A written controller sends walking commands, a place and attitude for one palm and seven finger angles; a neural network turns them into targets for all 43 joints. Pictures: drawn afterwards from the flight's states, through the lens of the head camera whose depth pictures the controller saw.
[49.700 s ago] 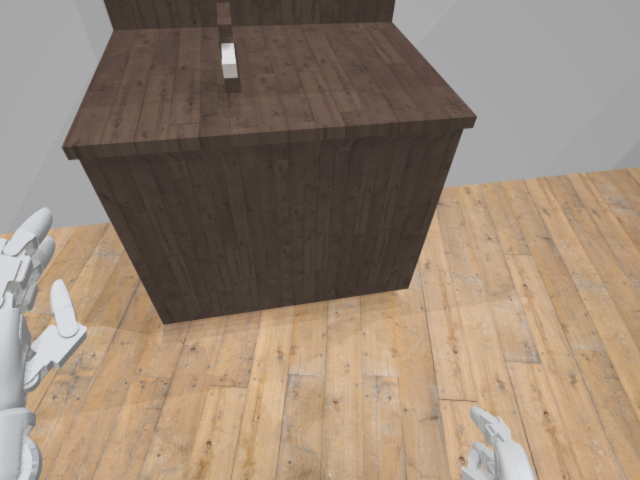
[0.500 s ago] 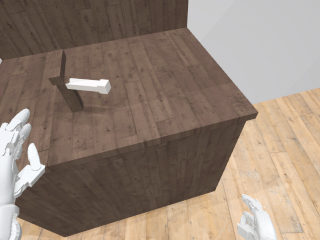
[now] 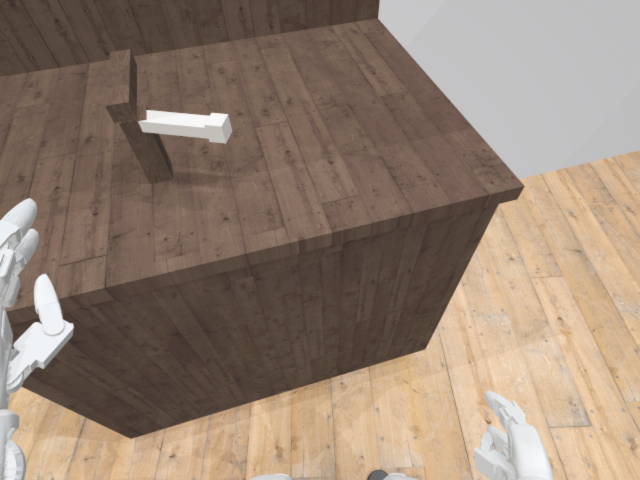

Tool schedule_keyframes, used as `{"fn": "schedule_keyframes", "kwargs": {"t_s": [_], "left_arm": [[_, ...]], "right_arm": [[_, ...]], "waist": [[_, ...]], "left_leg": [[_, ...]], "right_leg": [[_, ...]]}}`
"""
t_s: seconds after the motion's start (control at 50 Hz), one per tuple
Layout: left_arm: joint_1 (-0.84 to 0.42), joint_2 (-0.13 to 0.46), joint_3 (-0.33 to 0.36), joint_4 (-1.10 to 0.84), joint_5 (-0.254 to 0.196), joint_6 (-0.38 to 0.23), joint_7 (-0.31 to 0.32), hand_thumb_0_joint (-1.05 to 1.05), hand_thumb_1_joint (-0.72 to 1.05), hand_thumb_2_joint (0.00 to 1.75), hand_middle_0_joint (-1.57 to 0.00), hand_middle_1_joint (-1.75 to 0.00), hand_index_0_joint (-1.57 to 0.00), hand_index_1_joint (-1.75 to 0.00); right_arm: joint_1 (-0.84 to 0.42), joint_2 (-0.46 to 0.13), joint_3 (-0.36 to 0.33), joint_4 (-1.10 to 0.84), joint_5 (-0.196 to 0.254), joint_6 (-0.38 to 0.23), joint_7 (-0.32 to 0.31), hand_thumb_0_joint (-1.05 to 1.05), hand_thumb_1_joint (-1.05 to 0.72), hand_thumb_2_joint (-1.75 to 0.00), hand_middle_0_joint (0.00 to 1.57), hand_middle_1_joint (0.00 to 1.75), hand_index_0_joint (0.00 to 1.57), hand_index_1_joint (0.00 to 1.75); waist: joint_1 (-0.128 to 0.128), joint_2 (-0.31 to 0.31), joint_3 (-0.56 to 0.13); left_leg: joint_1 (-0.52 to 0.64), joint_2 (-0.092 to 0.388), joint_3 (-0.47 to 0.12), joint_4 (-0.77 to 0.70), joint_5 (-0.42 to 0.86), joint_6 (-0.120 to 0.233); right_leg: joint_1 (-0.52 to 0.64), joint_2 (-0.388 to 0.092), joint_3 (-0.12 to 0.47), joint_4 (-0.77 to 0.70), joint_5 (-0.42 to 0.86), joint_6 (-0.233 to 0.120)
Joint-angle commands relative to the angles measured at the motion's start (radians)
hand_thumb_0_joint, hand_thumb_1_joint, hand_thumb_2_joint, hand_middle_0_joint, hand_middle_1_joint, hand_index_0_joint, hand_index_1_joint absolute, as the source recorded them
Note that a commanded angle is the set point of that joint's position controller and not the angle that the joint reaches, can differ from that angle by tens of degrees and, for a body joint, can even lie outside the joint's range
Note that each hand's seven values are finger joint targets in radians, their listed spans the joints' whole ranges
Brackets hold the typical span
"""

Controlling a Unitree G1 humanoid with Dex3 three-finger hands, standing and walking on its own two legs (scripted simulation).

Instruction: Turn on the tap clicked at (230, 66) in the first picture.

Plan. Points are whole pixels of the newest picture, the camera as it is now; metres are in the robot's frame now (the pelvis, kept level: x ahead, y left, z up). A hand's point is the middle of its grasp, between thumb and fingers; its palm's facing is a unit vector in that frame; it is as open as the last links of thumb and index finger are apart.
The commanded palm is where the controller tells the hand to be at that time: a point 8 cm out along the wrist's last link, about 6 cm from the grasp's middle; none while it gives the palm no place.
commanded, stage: step back with the hand held close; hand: left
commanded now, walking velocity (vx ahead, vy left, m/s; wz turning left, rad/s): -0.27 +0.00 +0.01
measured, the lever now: (218, 128) +0.52 +0.18 +0.14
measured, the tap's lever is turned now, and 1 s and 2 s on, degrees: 64 64 64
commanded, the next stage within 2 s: stop stepping back and stand still in 0.66 s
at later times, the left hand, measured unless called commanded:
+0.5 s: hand out of the picture +0.15 +0.27 +0.17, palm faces +0.47 -0.76 -0.45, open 7.4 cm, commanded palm +0.09 +0.28 +0.19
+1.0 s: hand out of the picture +0.05 +0.19 +0.16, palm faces +0.34 -0.81 -0.48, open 7.4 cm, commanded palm -0.02 +0.24 +0.19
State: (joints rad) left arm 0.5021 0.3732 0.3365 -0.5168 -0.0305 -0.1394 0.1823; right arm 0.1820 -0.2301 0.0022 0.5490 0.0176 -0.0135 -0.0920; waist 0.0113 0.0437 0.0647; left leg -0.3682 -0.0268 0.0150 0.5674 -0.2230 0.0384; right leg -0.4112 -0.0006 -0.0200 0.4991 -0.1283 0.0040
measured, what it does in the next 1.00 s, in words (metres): walks backwards: right foot, then left foot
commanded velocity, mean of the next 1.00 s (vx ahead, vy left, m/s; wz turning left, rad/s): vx -0.22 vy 0.03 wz -0.02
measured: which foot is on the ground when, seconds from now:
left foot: down 0.00-0.68, up 0.70-0.98, down 1.00-1.00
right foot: down 0.00-0.36, up 0.38-0.66, down 0.68-1.00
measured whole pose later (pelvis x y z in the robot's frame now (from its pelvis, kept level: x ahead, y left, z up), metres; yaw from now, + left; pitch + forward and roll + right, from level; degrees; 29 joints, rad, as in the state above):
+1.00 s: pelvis -0.18 -0.05 +0.01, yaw +2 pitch +4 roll +0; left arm 0.56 0.39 0.35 -0.54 -0.06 -0.08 0.18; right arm 0.23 -0.30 -0.05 0.55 0.03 -0.03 -0.07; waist -0.06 0.04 0.01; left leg -0.21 0.03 0.02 0.48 -0.31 0.00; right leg -0.33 0.04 -0.02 0.48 -0.23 -0.04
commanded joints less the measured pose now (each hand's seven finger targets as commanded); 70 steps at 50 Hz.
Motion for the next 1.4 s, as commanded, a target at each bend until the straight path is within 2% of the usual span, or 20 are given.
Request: {"fn": "schedule_keyframes", "kwargs": {"t_s": [0.0,0.1,0.18,0.22,0.3,0.34,0.38,0.42,0.44,0.6,0.64,0.68,0.72,0.78,0.92,0.98,1.04,1.16,1.28,1.38], "left_arm": [[-0.07,0.163,0.152,-0.203,0.029,-0.069,0.028,0.0,0.9,0.9,-0.2,-0.3,-0.2,-0.3],[-0.064,0.137,0.128,-0.194,0.026,-0.068,0.01,0.0,0.9,0.9,-0.2,-0.3,-0.2,-0.3],[-0.081,0.187,0.132,-0.256,0.005,-0.064,0.007,0.0,0.9,0.9,-0.2,-0.3,-0.2,-0.3],[-0.035,0.197,0.145,-0.265,0.001,-0.066,0.009,0.0,0.9,0.9,-0.2,-0.3,-0.2,-0.3],[0.037,0.207,0.193,-0.266,-0.01,-0.065,0.011,0.0,0.9,0.9,-0.2,-0.3,-0.2,-0.3],[0.007,0.208,0.196,-0.298,-0.009,-0.084,0.019,0.0,0.9,0.9,-0.2,-0.3,-0.2,-0.3],[-0.032,0.198,0.197,-0.301,-0.006,-0.086,0.021,0.0,0.9,0.9,-0.2,-0.3,-0.2,-0.3],[-0.027,0.143,0.141,-0.24,-0.011,-0.065,0.022,0.0,0.9,0.9,-0.2,-0.3,-0.2,-0.3],[-0.035,0.116,0.103,-0.23,-0.01,-0.049,0.019,0.0,0.9,0.9,-0.2,-0.3,-0.2,-0.3],[-0.131,0.144,0.078,-0.274,-0.021,0.012,0.005,0.0,0.9,0.9,-0.2,-0.3,-0.2,-0.3],[-0.1,0.207,0.136,-0.299,-0.025,-0.011,-0.005,0.0,0.9,0.9,-0.2,-0.3,-0.2,-0.3],[-0.067,0.274,0.192,-0.302,-0.021,-0.033,-0.002,0.0,0.9,0.9,-0.2,-0.3,-0.2,-0.3],[0.028,0.244,0.187,-0.293,-0.01,-0.009,-0.018,0.0,0.9,0.9,-0.2,-0.3,-0.2,-0.3],[0.097,0.176,0.169,-0.201,-0.016,-0.012,-0.015,0.0,0.9,0.9,-0.2,-0.3,-0.2,-0.3],[0.052,0.166,0.146,-0.195,-0.029,-0.004,0.019,0.0,0.9,0.9,-0.2,-0.3,-0.2,-0.3],[0.033,0.195,0.144,-0.299,-0.034,-0.019,0.017,0.0,0.9,0.9,-0.2,-0.3,-0.2,-0.3],[0.035,0.171,0.148,-0.275,-0.02,-0.031,0.032,0.0,0.9,0.9,-0.2,-0.3,-0.2,-0.3],[-0.153,0.115,0.078,-0.139,-0.002,-0.039,0.026,0.0,0.9,0.9,-0.2,-0.3,-0.2,-0.3],[-0.207,0.147,0.086,-0.135,-0.006,-0.036,0.009,0.0,0.9,0.9,-0.2,-0.3,-0.2,-0.3],[-0.119,0.162,0.129,-0.149,-0.021,-0.046,0.008,0.0,0.9,0.9,-0.2,-0.3,-0.2,-0.3]], "right_arm": [[-0.098,-0.124,-0.053,-0.158,-0.013,-0.062,-0.02,0.0,-0.9,-0.9,0.2,0.3,0.2,0.3],[-0.101,-0.108,-0.059,-0.138,-0.025,-0.075,-0.007,0.0,-0.9,-0.9,0.2,0.3,0.2,0.3],[-0.065,-0.089,-0.074,-0.115,-0.009,-0.061,0.015,0.0,-0.9,-0.9,0.2,0.3,0.2,0.3],[-0.08,-0.069,-0.068,-0.118,-0.005,-0.055,0.02,0.0,-0.9,-0.9,0.2,0.3,0.2,0.3],[-0.097,-0.074,-0.055,-0.114,-0.011,-0.047,0.015,0.0,-0.9,-0.9,0.2,0.3,0.2,0.3],[-0.113,-0.098,-0.064,-0.131,-0.012,-0.065,-0.001,0.0,-0.9,-0.9,0.2,0.3,0.2,0.3],[-0.095,-0.095,-0.07,-0.127,-0.034,-0.097,-0.006,0.0,-0.9,-0.9,0.2,0.3,0.2,0.3],[-0.046,-0.075,-0.072,-0.077,-0.037,-0.124,0.004,0.0,-0.9,-0.9,0.2,0.3,0.2,0.3],[-0.045,-0.081,-0.073,-0.066,-0.027,-0.131,0.012,0.0,-0.9,-0.9,0.2,0.3,0.2,0.3],[-0.141,-0.085,-0.051,-0.073,-0.034,-0.125,0.031,0.0,-0.9,-0.9,0.2,0.3,0.2,0.3],[-0.164,-0.072,-0.048,-0.092,-0.028,-0.103,0.034,0.0,-0.9,-0.9,0.2,0.3,0.2,0.3],[-0.151,-0.036,-0.037,-0.098,-0.014,-0.076,0.035,0.0,-0.9,-0.9,0.2,0.3,0.2,0.3],[-0.145,-0.022,-0.041,-0.131,-0.001,-0.066,0.04,0.0,-0.9,-0.9,0.2,0.3,0.2,0.3],[-0.13,-0.032,-0.035,-0.133,-0.004,-0.044,0.033,0.0,-0.9,-0.9,0.2,0.3,0.2,0.3],[-0.046,-0.107,-0.066,-0.144,0.01,-0.064,0.024,0.0,-0.9,-0.9,0.2,0.3,0.2,0.3],[-0.057,-0.145,-0.087,-0.162,0.022,-0.089,0.019,0.0,-0.9,-0.9,0.2,0.3,0.2,0.3],[-0.051,-0.117,-0.059,-0.129,-0.003,-0.107,0.019,0.0,-0.9,-0.9,0.2,0.3,0.2,0.3],[-0.059,-0.124,-0.054,-0.072,-0.014,-0.137,0.002,0.0,-0.9,-0.9,0.2,0.3,0.2,0.3],[-0.06,-0.09,-0.044,-0.065,-0.023,-0.139,0.015,0.0,-0.9,-0.9,0.2,0.3,0.2,0.3],[-0.081,-0.082,-0.032,-0.086,-0.024,-0.136,0.022,0.0,-0.9,-0.9,0.2,0.3,0.2,0.3]], "waist": [[0.006,0.107,-0.16],[-0.003,0.048,-0.15],[-0.024,-0.156,-0.253],[-0.015,-0.178,-0.258],[-0.02,-0.028,-0.219],[0.003,0.156,-0.248],[-0.01,0.251,-0.229],[-0.007,0.061,-0.226],[-0.007,0.077,-0.242],[0.008,0.158,-0.236],[0.016,0.012,-0.214],[0.032,-0.209,-0.238],[0.01,-0.238,-0.325],[-0.022,-0.101,-0.29],[-0.039,-0.143,-0.243],[-0.016,0.05,-0.228],[-0.024,0.152,-0.176],[-0.031,0.061,-0.024],[-0.032,-0.112,-0.093],[-0.021,0.021,-0.091]], "left_leg": [[-0.281,0.204,-0.246,-0.343,-0.326,0.058],[-0.184,0.173,-0.178,-0.192,-0.038,0.042],[0.04,0.033,-0.036,0.145,-0.077,-0.045],[0.078,0.024,-0.035,0.314,-0.158,-0.05],[0.077,0.086,-0.074,-0.07,-0.02,-0.028],[0.003,0.269,-0.222,-0.231,0.171,0.031],[-0.083,0.365,-0.344,-0.344,0.146,0.107],[0.198,0.355,-0.249,-0.203,0.619,0.108],[0.287,0.339,-0.195,-0.184,0.687,0.096],[0.191,0.278,-0.148,-0.264,0.257,0.053],[0.107,0.188,-0.049,-0.125,0.024,-0.021],[-0.065,0.026,0.038,0.26,-0.269,-0.095],[-0.171,0.029,-0.043,0.444,-0.258,-0.086],[-0.133,0.04,0.001,0.393,-0.201,-0.089],[0.119,0.052,0.012,-0.14,-0.039,-0.028],[0.24,0.181,-0.098,-0.2,0.131,0.016],[0.184,0.187,-0.111,-0.218,0.273,0.004],[-0.027,0.166,-0.114,-0.269,-0.419,0.034],[0.05,0.057,0.004,0.009,-0.232,0.002],[0.128,0.103,-0.053,-0.185,-0.107,0.004]], "right_leg": [[0.379,0.022,0.042,0.16,-0.008,0.021],[0.294,-0.021,0.11,0.105,0.126,-0.002],[0.098,-0.252,0.34,-0.155,0.141,-0.118],[0.026,-0.311,0.316,-0.199,0.121,-0.15],[0.056,-0.185,0.177,-0.026,0.166,-0.067],[0.132,0.008,0.046,0.161,-0.056,0.023],[0.122,0.062,0.077,0.503,-0.307,0.017],[-0.079,0.026,0.1,0.471,-0.363,0.016],[-0.099,0.021,0.081,0.421,-0.351,0.024],[0.148,0.031,0.036,0.027,-0.201,0.011],[0.178,-0.058,0.095,-0.214,0.049,-0.025],[0.172,-0.333,0.354,-0.236,0.499,-0.116],[0.331,-0.29,0.22,-0.081,0.821,-0.09],[0.326,-0.266,0.185,-0.066,0.711,-0.126],[0.332,-0.221,0.213,-0.093,0.212,-0.077],[0.239,-0.076,0.121,-0.042,-0.013,-0.012],[0.206,-0.024,0.001,0.078,-0.003,-0.001],[0.206,-0.002,0.024,-0.029,-0.255,-0.014],[0.163,-0.169,0.316,-0.226,-0.412,-0.108],[0.181,-0.083,0.139,-0.113,-0.182,-0.057]]}}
